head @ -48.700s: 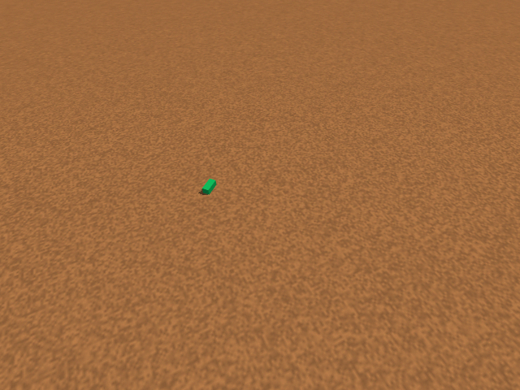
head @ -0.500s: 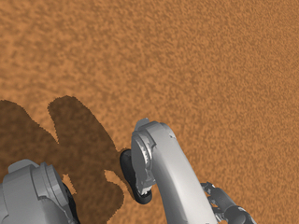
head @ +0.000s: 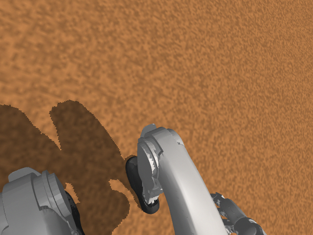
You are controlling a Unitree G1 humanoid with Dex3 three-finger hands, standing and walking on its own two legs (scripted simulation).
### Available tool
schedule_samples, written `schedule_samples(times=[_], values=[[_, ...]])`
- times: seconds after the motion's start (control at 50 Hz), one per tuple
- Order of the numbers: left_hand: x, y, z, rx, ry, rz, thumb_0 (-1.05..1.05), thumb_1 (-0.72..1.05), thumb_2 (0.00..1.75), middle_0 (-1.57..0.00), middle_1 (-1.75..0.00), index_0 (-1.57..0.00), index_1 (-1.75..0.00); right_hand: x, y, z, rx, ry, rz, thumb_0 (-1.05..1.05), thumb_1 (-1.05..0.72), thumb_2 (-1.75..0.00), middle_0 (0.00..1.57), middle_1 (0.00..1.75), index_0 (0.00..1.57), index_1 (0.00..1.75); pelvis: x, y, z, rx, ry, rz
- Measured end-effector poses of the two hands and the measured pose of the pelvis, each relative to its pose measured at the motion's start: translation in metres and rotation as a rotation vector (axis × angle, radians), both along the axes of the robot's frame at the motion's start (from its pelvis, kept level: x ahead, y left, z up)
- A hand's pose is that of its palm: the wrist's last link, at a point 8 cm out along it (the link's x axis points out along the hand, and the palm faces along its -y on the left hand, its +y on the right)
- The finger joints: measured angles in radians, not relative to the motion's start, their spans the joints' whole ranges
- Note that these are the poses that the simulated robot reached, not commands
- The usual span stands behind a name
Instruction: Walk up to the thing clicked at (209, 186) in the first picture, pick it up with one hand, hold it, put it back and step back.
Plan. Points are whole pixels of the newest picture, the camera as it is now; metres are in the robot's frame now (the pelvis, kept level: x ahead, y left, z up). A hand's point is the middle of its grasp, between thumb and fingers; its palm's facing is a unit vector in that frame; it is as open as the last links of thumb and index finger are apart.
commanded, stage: approach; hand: left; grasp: from above
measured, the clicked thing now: out of the picture +0.55 +0.45 -0.31
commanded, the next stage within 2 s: none
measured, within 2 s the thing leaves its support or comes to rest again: neither
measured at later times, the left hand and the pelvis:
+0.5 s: hand out of the picture +0.50 +0.43 -0.14, palm faces -0.41 -0.12 -0.90, open 12.6 cm; pelvis +0.00 +0.00 +0.00, yaw +0 degrees
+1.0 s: hand out of the picture +0.50 +0.43 -0.14, palm faces -0.40 -0.11 -0.91, open 13.1 cm; pelvis +0.00 +0.00 +0.00, yaw +0 degrees
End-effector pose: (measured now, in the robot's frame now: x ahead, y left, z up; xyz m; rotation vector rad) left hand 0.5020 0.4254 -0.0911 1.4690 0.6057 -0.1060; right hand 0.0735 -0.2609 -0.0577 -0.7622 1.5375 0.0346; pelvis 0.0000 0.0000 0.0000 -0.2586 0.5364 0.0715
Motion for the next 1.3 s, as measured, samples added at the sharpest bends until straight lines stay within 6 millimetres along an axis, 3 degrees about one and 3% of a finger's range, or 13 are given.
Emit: schedule_samples(times=[0.24,0.52,0.78,1.04,1.3], values=[[0.000,-0.009,-0.010,-0.022,0.001,-0.052,0.00,-0.23,0.71,-0.38,-0.74,-0.37,-0.74,-0.001,-0.001,0.003,-0.018,0.019,0.011,0.00,-0.92,-0.90,0.20,0.30,0.21,0.30,0.000,0.001,0.001,-0.004,-0.001,0.000],[0.004,0.000,0.004,0.016,-0.001,0.019,0.00,-0.26,0.73,-0.35,-0.77,-0.35,-0.77,0.006,-0.001,0.001,0.002,-0.022,-0.007,0.00,-0.92,-0.90,0.20,0.30,0.21,0.30,0.001,0.000,0.002,0.000,0.012,0.000],[0.002,-0.015,-0.007,-0.024,-0.008,-0.056,0.00,-0.30,0.76,-0.32,-0.81,-0.31,-0.81,-0.004,-0.002,0.002,-0.012,0.019,0.006,0.00,-0.92,-0.90,0.20,0.30,0.21,0.30,-0.001,-0.001,0.000,0.001,-0.006,-0.001],[0.004,0.001,0.011,0.026,-0.016,0.019,0.00,-0.35,0.79,-0.28,-0.84,-0.28,-0.84,0.001,-0.001,0.000,0.004,-0.022,-0.020,0.00,-0.92,-0.90,0.20,0.30,0.21,0.30,0.001,0.000,0.001,0.006,0.014,0.001],[0.002,-0.020,-0.010,-0.035,0.013,-0.071,0.00,-0.38,0.82,-0.25,-0.88,-0.25,-0.88,-0.002,0.000,0.000,-0.006,0.020,0.010,0.00,-0.92,-0.90,0.20,0.30,0.21,0.30,-0.001,-0.001,0.002,0.006,-0.006,0.002]])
